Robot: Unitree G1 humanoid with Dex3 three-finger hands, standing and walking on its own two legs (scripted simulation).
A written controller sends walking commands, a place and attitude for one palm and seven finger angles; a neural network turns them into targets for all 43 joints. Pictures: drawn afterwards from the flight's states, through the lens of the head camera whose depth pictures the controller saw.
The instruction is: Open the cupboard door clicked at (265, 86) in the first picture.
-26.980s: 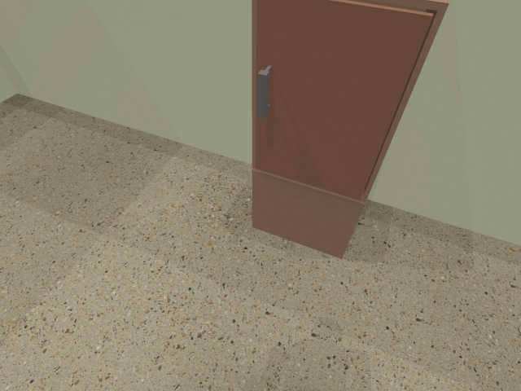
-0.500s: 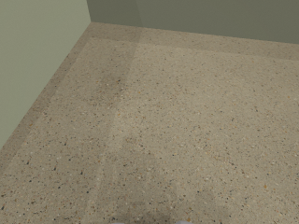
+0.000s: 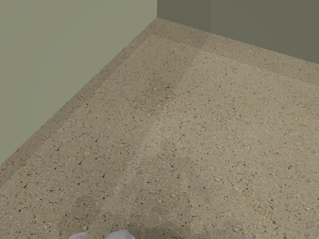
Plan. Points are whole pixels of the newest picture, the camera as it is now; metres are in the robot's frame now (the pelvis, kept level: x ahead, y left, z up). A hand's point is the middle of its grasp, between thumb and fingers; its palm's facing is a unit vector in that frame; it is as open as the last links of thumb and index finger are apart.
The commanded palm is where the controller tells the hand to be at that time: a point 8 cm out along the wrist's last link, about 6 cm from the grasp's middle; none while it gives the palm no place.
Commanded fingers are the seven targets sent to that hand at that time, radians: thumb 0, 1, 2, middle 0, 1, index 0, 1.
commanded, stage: turn to face it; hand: left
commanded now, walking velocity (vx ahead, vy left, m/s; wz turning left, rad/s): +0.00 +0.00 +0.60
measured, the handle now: out of the picture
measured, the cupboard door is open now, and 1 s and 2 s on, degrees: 46 46 46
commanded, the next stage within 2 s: none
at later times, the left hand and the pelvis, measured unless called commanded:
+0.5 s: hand out of the picture +0.06 +0.17 -0.15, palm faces +0.28 -0.91 -0.30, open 7.4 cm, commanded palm none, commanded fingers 0.00 0.90 0.90 -0.20 -0.30 -0.20 -0.30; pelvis +0.04 -0.06 +0.00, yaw +17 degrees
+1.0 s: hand out of the picture +0.01 +0.18 -0.16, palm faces +0.58 -0.77 -0.26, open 7.4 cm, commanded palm none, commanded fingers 0.00 0.90 0.90 -0.20 -0.30 -0.20 -0.30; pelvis +0.06 -0.06 +0.01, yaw +35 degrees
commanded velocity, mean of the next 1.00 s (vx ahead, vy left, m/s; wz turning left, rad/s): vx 0.00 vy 0.00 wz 0.60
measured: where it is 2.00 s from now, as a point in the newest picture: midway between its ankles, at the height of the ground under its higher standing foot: outside the picture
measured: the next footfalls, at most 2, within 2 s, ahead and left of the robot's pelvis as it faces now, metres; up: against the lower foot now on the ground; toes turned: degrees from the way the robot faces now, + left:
left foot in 0.04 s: +0.07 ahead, +0.12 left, +0.00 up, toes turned +9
right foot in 0.38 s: +0.11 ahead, -0.15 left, +0.00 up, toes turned +10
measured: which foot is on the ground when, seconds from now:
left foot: up 0.00-0.02, down 0.04-0.38, up 0.40-0.74, down 0.76-1.00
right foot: down 0.00-0.02, up 0.04-0.36, down 0.38-0.76, up 0.78-1.00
